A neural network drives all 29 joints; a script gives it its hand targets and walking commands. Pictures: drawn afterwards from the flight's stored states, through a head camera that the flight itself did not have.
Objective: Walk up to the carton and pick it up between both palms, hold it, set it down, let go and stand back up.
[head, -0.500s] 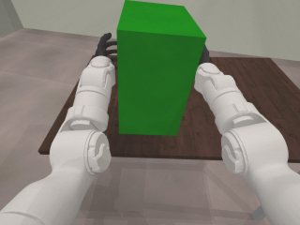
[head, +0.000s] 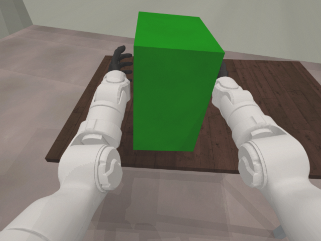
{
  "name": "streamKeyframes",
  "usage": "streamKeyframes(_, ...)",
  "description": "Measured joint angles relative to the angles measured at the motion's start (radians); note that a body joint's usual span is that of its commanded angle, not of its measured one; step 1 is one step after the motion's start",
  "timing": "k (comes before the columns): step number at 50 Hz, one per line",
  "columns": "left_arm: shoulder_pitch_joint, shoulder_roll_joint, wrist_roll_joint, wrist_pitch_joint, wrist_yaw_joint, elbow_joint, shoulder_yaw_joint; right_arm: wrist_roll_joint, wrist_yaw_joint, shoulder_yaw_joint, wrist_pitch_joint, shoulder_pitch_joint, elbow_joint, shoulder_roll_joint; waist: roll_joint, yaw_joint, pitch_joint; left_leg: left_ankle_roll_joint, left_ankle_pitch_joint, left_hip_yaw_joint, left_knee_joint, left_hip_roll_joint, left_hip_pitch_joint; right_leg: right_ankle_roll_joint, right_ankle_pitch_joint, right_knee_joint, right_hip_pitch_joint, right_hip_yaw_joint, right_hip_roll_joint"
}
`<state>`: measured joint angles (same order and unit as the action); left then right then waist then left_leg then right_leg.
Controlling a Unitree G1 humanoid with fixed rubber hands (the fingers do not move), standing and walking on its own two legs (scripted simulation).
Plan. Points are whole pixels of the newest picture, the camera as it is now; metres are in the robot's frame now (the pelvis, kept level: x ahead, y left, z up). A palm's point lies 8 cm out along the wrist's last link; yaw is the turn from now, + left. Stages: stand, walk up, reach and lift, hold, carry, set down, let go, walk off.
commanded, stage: set down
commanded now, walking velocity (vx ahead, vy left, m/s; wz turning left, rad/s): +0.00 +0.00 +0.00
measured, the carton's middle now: (166, 82) +0.46 +0.02 +0.18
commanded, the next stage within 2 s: none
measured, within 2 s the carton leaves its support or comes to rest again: neither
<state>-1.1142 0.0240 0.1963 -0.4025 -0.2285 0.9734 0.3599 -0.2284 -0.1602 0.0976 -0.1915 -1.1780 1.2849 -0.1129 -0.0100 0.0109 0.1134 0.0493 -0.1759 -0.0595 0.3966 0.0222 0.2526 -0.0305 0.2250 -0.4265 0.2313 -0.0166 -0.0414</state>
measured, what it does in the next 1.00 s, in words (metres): stands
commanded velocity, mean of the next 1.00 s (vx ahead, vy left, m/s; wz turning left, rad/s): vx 0.00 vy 0.00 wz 0.00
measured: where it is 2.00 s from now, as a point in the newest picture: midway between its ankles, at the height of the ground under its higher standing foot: outside the picture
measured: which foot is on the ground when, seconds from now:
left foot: down 0.00-1.00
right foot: down 0.00-1.00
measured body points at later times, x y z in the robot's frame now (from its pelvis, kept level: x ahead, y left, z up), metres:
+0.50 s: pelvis +0.00 +0.00 +0.00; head -0.01 +0.00 +0.45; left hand +0.44 +0.15 +0.20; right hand +0.46 -0.11 +0.18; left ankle +0.02 +0.15 -0.74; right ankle +0.00 -0.10 -0.74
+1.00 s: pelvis +0.01 +0.00 +0.00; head +0.00 +0.00 +0.45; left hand +0.44 +0.15 +0.18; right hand +0.46 -0.10 +0.16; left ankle +0.02 +0.15 -0.74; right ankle +0.00 -0.10 -0.74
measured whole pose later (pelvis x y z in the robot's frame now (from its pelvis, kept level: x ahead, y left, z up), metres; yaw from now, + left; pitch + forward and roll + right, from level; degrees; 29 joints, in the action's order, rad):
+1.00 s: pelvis +0.01 +0.00 +0.00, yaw +0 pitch +5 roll +0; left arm -1.05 -0.04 0.23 -0.25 -0.25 1.02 0.42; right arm 0.02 -0.10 0.30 -0.09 -1.08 1.27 -0.08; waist -0.01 0.06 0.13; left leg 0.05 -0.18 -0.06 0.40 0.02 0.30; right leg -0.03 0.23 -0.43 0.28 -0.02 -0.04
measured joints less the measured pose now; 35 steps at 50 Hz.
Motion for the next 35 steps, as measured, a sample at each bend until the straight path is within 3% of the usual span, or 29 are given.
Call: streamKeyframes(35, 0.04, -0.043, 0.012, 0.112, -0.024, 0.05, 0.043, 0.19, 0.05, 0.163, 0.086, 0.064, 0.022, 0.021, 0.0, 0.042, 0.012, 0.0, -0.002, 0.001, 0.0, 0.001, 0.046, -0.003, 0.002, 0.0, 0.046, 0.0, -0.001)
